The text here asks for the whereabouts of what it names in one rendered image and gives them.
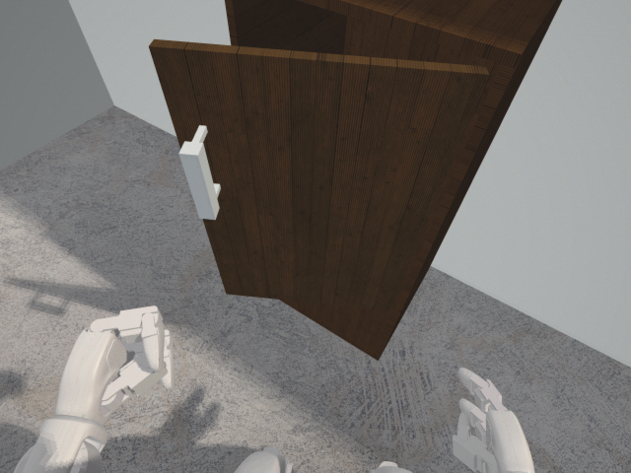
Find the robot left hand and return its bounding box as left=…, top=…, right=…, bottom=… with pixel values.
left=54, top=305, right=175, bottom=426

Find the handle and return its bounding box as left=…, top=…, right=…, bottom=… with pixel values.
left=179, top=125, right=221, bottom=220

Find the cupboard door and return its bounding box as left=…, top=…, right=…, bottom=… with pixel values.
left=149, top=39, right=489, bottom=310

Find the left robot forearm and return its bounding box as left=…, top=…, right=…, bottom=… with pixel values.
left=14, top=416, right=109, bottom=473

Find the robot left thigh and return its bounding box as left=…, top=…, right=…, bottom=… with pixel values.
left=235, top=451, right=293, bottom=473

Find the robot right hand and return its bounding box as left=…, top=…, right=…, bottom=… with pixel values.
left=453, top=368, right=535, bottom=473

